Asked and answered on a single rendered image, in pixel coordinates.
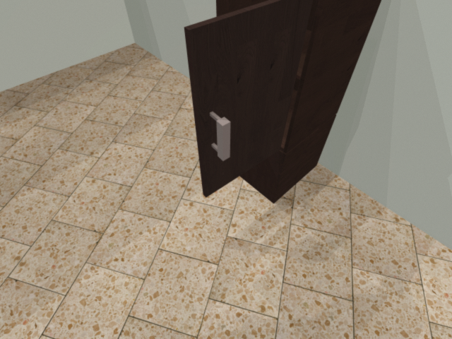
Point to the handle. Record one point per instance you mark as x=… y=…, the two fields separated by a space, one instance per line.
x=223 y=136

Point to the cupboard door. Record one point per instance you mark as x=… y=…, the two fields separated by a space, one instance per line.
x=243 y=66

